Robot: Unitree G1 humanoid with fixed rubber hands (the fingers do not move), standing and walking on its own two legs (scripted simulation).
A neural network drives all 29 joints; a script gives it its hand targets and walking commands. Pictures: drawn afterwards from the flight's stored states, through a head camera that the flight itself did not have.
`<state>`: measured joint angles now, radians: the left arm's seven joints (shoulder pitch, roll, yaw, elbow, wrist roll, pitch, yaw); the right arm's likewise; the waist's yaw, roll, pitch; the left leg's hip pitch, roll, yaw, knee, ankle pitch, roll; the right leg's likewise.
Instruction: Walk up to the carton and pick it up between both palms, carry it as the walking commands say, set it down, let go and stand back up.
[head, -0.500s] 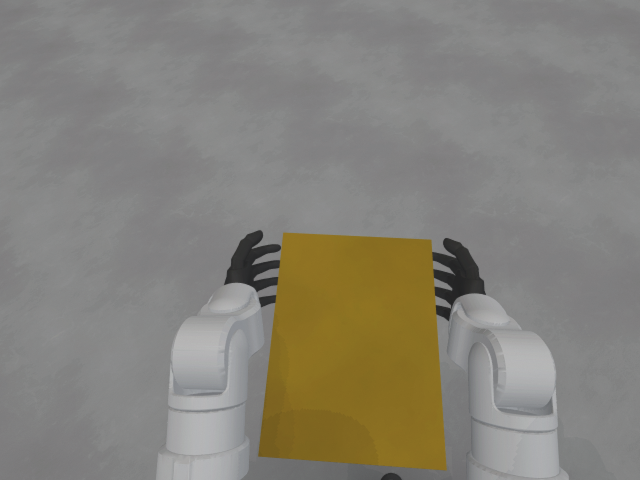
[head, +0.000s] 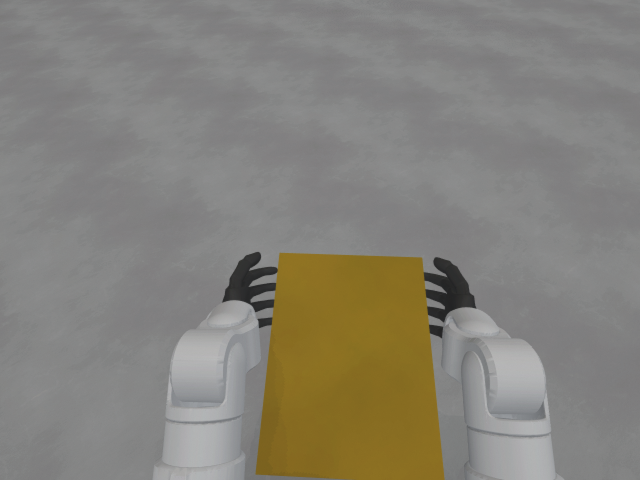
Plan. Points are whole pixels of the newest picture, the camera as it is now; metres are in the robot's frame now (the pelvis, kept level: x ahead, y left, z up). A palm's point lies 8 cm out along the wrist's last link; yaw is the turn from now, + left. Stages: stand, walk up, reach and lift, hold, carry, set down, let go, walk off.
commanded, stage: carry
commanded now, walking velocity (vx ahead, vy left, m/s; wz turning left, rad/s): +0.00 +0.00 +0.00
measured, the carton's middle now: (343, 378) +0.26 +0.01 -0.01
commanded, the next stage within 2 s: none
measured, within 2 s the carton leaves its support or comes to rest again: neither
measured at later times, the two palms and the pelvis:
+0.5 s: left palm (246, 318) +0.31 +0.13 +0.04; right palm (437, 325) +0.31 -0.11 +0.04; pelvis +0.01 +0.01 -0.01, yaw +0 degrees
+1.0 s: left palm (252, 313) +0.33 +0.13 +0.04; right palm (438, 322) +0.32 -0.12 +0.04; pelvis +0.02 +0.01 -0.01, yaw -1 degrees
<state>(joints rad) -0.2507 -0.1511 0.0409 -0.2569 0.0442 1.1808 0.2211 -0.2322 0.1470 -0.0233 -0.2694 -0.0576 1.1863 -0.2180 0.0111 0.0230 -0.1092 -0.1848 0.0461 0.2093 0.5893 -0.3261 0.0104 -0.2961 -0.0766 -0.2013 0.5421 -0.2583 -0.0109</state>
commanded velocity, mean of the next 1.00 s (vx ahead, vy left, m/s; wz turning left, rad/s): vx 0.00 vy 0.00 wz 0.00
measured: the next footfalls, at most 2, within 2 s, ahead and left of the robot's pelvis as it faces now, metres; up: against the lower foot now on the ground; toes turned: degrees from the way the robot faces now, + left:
none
